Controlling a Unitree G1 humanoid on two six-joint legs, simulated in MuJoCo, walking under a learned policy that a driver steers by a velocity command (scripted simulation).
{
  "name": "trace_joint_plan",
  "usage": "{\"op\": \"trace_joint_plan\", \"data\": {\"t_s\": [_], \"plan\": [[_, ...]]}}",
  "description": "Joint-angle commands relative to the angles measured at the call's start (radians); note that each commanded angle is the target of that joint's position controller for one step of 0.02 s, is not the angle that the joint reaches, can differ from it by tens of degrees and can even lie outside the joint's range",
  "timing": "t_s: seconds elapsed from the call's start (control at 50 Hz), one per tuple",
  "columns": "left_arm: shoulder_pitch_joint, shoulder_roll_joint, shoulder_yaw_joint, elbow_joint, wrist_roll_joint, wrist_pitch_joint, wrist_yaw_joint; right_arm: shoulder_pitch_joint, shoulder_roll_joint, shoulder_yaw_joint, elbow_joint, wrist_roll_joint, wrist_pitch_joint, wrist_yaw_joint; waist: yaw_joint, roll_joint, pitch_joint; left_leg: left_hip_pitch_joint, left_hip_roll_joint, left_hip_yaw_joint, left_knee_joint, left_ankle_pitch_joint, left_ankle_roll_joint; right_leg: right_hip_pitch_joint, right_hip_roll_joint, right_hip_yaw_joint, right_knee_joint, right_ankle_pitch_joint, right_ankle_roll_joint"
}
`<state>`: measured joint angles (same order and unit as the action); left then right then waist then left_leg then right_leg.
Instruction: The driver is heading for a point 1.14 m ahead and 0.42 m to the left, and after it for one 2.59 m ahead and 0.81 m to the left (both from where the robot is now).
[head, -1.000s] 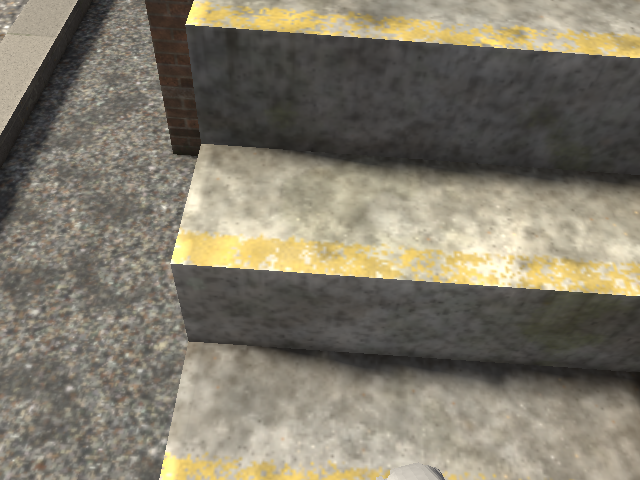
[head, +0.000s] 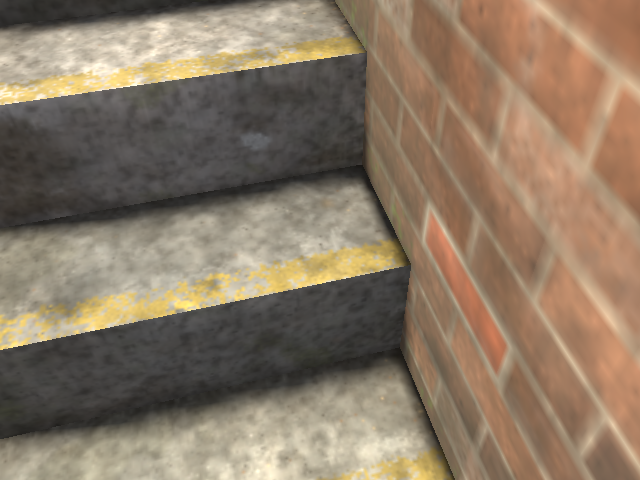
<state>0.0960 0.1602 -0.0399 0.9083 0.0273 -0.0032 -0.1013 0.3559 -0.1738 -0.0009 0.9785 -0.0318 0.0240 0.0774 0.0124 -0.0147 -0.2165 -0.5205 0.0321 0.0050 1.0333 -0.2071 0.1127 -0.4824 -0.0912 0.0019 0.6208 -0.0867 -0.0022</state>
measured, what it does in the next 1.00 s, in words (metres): climbs, turning left: left foot 0.23 m higher, then right foot 0.23 m lower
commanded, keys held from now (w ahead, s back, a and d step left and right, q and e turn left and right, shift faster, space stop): w+q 1.00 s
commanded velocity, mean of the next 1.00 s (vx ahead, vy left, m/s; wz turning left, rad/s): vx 0.50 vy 0.00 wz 0.49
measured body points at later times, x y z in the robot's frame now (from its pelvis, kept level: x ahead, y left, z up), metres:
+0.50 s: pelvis +0.05 +0.10 +0.01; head +0.09 +0.14 +0.45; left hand +0.26 +0.37 -0.11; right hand +0.14 -0.16 -0.11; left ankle +0.16 +0.19 -0.53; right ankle -0.04 -0.13 -0.72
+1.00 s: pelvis +0.00 +0.19 +0.05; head +0.00 +0.23 +0.49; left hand +0.10 +0.48 -0.09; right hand +0.21 +0.01 -0.03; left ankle +0.13 +0.30 -0.54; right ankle -0.03 -0.04 -0.51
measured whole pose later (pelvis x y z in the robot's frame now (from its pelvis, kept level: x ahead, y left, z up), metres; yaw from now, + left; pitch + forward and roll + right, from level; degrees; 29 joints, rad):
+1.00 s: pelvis +0.00 +0.19 +0.05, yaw +18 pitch +6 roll -2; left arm 0.10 0.33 0.09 0.88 0.03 -0.01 -0.18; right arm 0.15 -0.18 0.04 0.66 0.00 0.03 0.04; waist -0.14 -0.05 -0.08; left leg -1.08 -0.15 -0.03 1.37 -0.41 0.09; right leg -0.63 -0.05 0.16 1.51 0.06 -0.09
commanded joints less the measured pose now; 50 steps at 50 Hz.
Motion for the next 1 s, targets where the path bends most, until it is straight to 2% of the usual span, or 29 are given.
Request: {"op": "trace_joint_plan", "data": {"t_s": [0.02,0.04,0.08,0.12,0.16,0.18,0.22,0.28,0.32,0.34,0.38,0.42,0.5,0.58,0.64,0.68,0.7,0.72,0.76,0.78,0.82,0.84,0.88,0.9,0.92,0.94,0.96,0.98,1.0], "plan": [[0.643,0.165,0.065,0.192,0.075,-0.013,-0.019,0.117,0.065,0.042,-0.032,0.003,0.024,0.104,0.065,-0.222,-0.173,-0.692,-0.029,-0.061,1.265,-0.244,0.068,0.841,-0.375,0.161,-0.041,1.353,-0.333],[0.542,0.116,0.075,0.210,0.068,-0.005,-0.042,-0.137,0.028,0.039,-0.157,0.039,0.021,0.072,0.059,-0.147,-0.117,-0.892,-0.001,-0.041,1.397,-0.322,0.119,0.859,-0.399,0.160,-0.117,1.190,-0.306],[0.365,-0.018,0.065,0.191,0.083,-0.020,-0.047,-0.267,0.084,0.064,-0.256,0.086,-0.001,0.003,-0.010,0.032,0.016,-1.091,0.057,-0.123,1.429,-0.515,0.115,0.768,-0.435,0.068,-0.233,0.823,-0.278],[0.100,0.030,0.096,0.142,0.057,-0.013,-0.048,-0.256,0.161,0.110,-0.319,0.091,0.054,-0.024,-0.158,-0.061,0.169,-1.080,0.125,-0.155,1.249,-0.581,0.078,0.456,-0.437,-0.006,-0.479,0.329,-0.262],[-0.180,0.257,0.156,0.016,0.068,-0.043,-0.047,-0.272,-0.039,0.043,-0.358,0.092,0.073,-0.027,-0.260,-0.088,0.119,-0.529,0.106,-0.035,0.745,-0.201,0.053,-0.140,-0.169,-0.242,-0.615,-0.109,-0.121],[-0.106,0.403,0.194,0.027,0.047,-0.030,-0.056,-0.348,-0.043,0.050,-0.374,0.076,0.107,0.019,-0.234,-0.201,0.097,-0.335,0.024,0.108,0.837,-0.211,0.008,-0.247,-0.211,-0.198,-0.777,-0.054,-0.196],[-0.184,0.363,0.183,-0.031,0.004,-0.020,-0.057,0.001,-0.013,0.044,-0.199,0.047,0.122,0.062,-0.303,-0.188,0.108,-0.464,0.004,0.130,0.979,-0.122,-0.016,-0.020,-0.242,-0.309,-0.578,0.352,-0.145],[-0.067,0.289,0.150,0.005,0.005,-0.024,-0.088,-0.013,-0.077,0.052,-0.232,0.028,0.134,0.059,-0.226,-0.224,0.039,-0.620,-0.057,0.088,0.584,-0.312,0.011,0.419,-0.341,-0.214,-0.359,0.947,-0.260],[0.012,0.297,0.149,0.045,0.011,-0.027,-0.079,0.042,-0.085,0.069,-0.253,0.052,0.083,0.008,-0.166,-0.285,-0.027,-0.670,-0.142,0.053,0.441,-0.440,0.030,0.613,-0.356,-0.175,-0.231,0.977,-0.271],[0.249,0.246,0.133,0.087,0.061,-0.017,-0.084,-0.083,-0.143,0.068,-0.259,0.088,0.072,-0.010,0.000,-0.133,-0.073,-0.624,-0.165,-0.056,0.422,-0.557,0.075,0.515,-0.320,-0.151,-0.228,0.826,-0.266],[0.149,0.268,0.135,0.069,0.090,0.026,-0.088,-0.039,-0.174,0.057,-0.237,0.073,0.068,-0.033,-0.038,-0.092,-0.140,-0.566,-0.173,-0.158,0.299,-0.647,0.115,0.419,-0.248,-0.162,-0.288,0.328,-0.216],[0.067,0.258,0.133,0.000,0.070,0.062,-0.103,0.040,-0.222,0.043,-0.192,0.063,0.051,-0.057,-0.063,0.043,-0.229,-0.495,-0.176,-0.350,0.170,-0.758,0.130,0.364,-0.190,-0.173,-0.198,0.026,-0.146],[0.022,0.178,0.107,-0.067,0.110,0.068,-0.111,0.021,-0.246,0.044,-0.155,0.052,0.036,-0.085,-0.096,0.227,-0.159,-0.425,-0.200,-0.437,0.009,-0.856,0.110,0.260,-0.023,-0.131,-0.040,-0.031,-0.112],[0.141,0.163,0.082,-0.036,0.084,0.062,-0.099,-0.064,-0.270,0.027,-0.164,0.043,0.045,-0.065,-0.116,0.328,-0.062,-0.399,-0.243,-0.461,-0.089,-0.914,0.047,0.102,0.104,-0.017,0.149,-0.312,-0.141],[0.384,0.244,0.089,0.039,0.074,0.069,-0.111,-0.443,-0.191,0.062,-0.336,0.089,0.100,-0.069,0.013,0.064,0.096,-0.861,-0.297,-0.243,0.294,-0.700,-0.027,0.368,-0.013,-0.045,-0.403,-0.095,-0.330],[0.317,0.305,0.093,0.104,0.058,0.053,-0.140,-0.118,-0.038,0.100,-0.310,0.043,0.156,-0.035,-0.125,-0.266,0.066,-1.333,-0.255,-0.147,1.135,-0.565,-0.051,0.648,-0.317,0.110,-0.269,0.152,-0.446],[0.131,0.317,0.091,0.095,0.067,0.032,-0.128,0.058,0.016,0.102,-0.287,0.003,0.147,0.001,-0.263,-0.278,0.092,-1.450,-0.139,-0.163,1.439,-0.490,-0.029,0.704,-0.445,0.159,-0.325,0.223,-0.409],[0.078,0.279,0.090,0.107,0.060,0.002,-0.098,0.035,-0.015,0.096,-0.287,-0.033,0.117,0.018,-0.256,-0.185,0.112,-1.367,-0.046,-0.255,1.545,-0.477,-0.004,0.615,-0.532,0.283,-0.449,-0.126,-0.339],[0.157,0.167,0.062,0.128,0.072,-0.073,-0.052,-0.344,-0.098,0.066,-0.404,0.010,0.061,-0.015,-0.132,0.074,0.183,-1.245,0.012,-0.129,1.325,-0.429,0.035,0.534,-0.345,0.033,-0.500,-0.264,-0.178],[0.103,0.210,0.071,0.133,0.105,-0.079,-0.041,-0.440,-0.101,0.082,-0.458,0.028,0.063,-0.034,-0.166,0.117,0.174,-0.966,0.071,-0.128,0.978,-0.356,0.078,0.336,-0.295,-0.046,-0.601,-0.309,-0.136],[0.014,0.351,0.099,0.066,0.036,-0.093,-0.045,-0.478,-0.097,0.099,-0.468,0.040,0.099,-0.001,-0.189,-0.071,0.159,-0.382,-0.037,0.045,0.772,-0.490,-0.011,-0.030,-0.294,-0.139,-0.757,0.020,-0.220],[-0.078,0.430,0.141,-0.060,-0.078,-0.104,0.138,-0.207,-0.058,0.038,-0.419,-0.005,0.065,-0.049,-0.235,-0.072,0.203,-0.156,-0.032,0.085,0.606,-0.481,0.061,0.096,-0.232,-0.423,-0.627,0.563,-0.076],[0.171,0.381,0.116,-0.074,-0.081,-0.080,0.200,-0.096,-0.086,0.009,-0.375,-0.015,0.025,-0.074,-0.184,0.065,-0.020,0.050,-0.189,0.041,0.395,-0.588,0.126,0.232,-0.253,-0.311,-0.041,1.279,-0.124],[0.195,0.394,0.126,-0.096,-0.092,-0.082,0.175,0.008,-0.106,-0.010,-0.375,-0.009,0.021,-0.077,-0.218,0.071,-0.176,0.175,-0.213,-0.091,0.200,-0.499,0.111,0.253,-0.279,-0.235,0.170,1.100,-0.123],[0.248,0.168,0.060,0.011,0.255,-0.005,-0.117,0.399,-0.293,-0.032,-0.167,0.031,0.015,-0.075,-0.242,0.078,-0.349,0.505,-0.146,-0.638,-0.032,-0.121,0.166,-0.279,-0.134,0.000,0.449,0.128,-0.164],[0.163,0.185,0.120,-0.017,0.118,0.025,-0.168,0.288,-0.389,-0.083,-0.234,0.078,-0.019,-0.061,-0.283,0.063,-0.250,0.252,0.012,-1.032,-0.415,-0.695,0.099,-0.328,-0.021,0.161,0.893,0.216,-0.152],[0.136,0.216,0.147,-0.028,0.000,0.014,-0.156,0.074,-0.381,-0.079,-0.327,0.050,-0.028,-0.060,-0.253,0.314,-0.067,-0.055,0.081,-1.158,-0.655,-1.020,0.066,-0.387,0.106,0.288,1.259,0.219,-0.123],[0.036,0.181,0.154,-0.081,-0.052,-0.004,-0.115,-0.071,-0.294,-0.054,-0.358,0.041,-0.010,-0.026,-0.188,0.393,0.108,-0.258,0.068,-1.041,-0.635,-1.122,-0.001,-0.468,0.157,0.390,1.358,0.204,-0.119],[-0.041,0.142,0.132,-0.093,-0.065,-0.022,-0.069,-0.108,-0.200,-0.034,-0.372,0.031,0.014,-0.009,-0.174,0.328,0.116,-0.379,0.014,-0.822,-0.526,-1.093,-0.058,-0.423,0.160,0.386,1.372,0.158,-0.122]]}}
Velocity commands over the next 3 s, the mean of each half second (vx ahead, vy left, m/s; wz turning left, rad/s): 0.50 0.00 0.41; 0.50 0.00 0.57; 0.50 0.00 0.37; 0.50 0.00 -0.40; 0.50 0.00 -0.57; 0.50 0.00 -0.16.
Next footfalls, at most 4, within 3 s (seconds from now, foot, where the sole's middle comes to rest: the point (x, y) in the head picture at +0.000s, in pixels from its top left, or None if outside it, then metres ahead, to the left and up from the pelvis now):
0.40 left None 0.21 0.19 -0.55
0.64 right None -0.03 -0.07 -0.78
0.92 left None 0.17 0.32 -0.56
1.42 right None -0.11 0.07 -0.78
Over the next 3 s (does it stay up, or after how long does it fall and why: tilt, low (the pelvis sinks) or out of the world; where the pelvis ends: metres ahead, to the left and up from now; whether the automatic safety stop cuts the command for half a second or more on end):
stays up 0.07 0.06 0.07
